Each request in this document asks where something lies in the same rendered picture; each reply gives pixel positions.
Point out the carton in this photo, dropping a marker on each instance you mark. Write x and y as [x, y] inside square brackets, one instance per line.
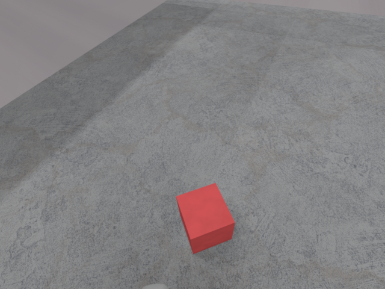
[206, 217]

